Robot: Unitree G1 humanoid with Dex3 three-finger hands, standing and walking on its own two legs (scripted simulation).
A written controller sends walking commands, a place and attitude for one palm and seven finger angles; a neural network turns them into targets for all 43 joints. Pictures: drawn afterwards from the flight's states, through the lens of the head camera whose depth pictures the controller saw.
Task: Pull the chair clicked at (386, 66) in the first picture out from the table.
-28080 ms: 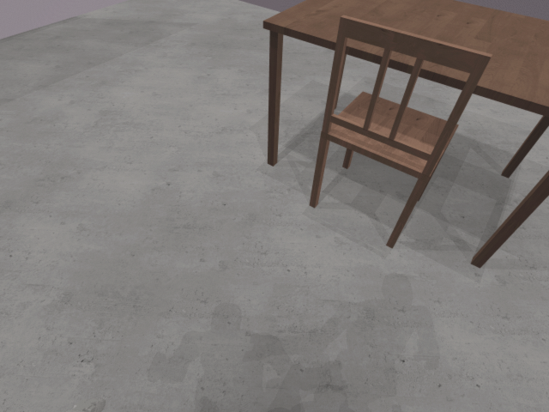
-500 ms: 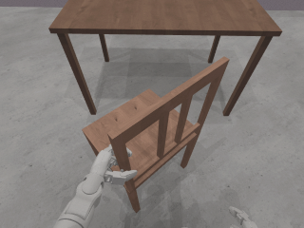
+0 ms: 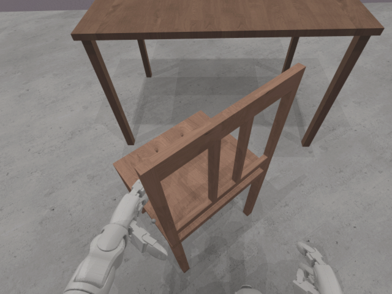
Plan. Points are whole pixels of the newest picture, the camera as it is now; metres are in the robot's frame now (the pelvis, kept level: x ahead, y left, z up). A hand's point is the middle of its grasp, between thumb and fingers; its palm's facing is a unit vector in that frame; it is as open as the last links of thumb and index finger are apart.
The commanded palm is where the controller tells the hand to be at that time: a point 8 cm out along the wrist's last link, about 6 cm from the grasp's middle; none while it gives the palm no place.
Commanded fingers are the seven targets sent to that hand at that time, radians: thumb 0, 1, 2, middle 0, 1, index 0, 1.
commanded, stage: draw the fingers out of the gap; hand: left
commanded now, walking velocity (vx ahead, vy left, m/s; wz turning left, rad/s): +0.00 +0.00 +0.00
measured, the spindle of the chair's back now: (213, 174) +0.41 -0.04 -0.06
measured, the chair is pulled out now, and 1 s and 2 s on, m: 0.50 0.50 0.50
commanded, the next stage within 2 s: draw the hand back to the body in 0.86 s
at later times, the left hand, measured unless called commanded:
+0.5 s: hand (146, 253) +0.21 +0.11 -0.03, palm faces -0.24 -0.96 -0.17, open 17.5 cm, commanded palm +0.20 +0.16 -0.01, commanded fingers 0.00 -0.55 0.20 0.00 0.00 0.00 0.00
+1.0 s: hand (137, 291) +0.15 +0.11 -0.03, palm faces -0.20 -0.97 -0.15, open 17.5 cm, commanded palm +0.13 +0.17 +0.00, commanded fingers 0.00 -0.55 0.20 0.00 0.00 0.00 0.00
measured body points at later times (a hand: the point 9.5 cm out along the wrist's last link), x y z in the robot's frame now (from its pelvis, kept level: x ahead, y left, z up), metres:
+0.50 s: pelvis +0.00 +0.00 -0.01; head +0.04 -0.02 +0.44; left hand +0.22 +0.16 -0.02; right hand +0.16 -0.25 -0.09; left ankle -0.03 +0.15 -0.70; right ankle +0.03 -0.13 -0.70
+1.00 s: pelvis +0.00 +0.01 -0.02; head +0.03 -0.01 +0.43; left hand +0.16 +0.17 -0.01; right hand +0.18 -0.23 -0.08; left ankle -0.03 +0.15 -0.70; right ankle +0.03 -0.13 -0.70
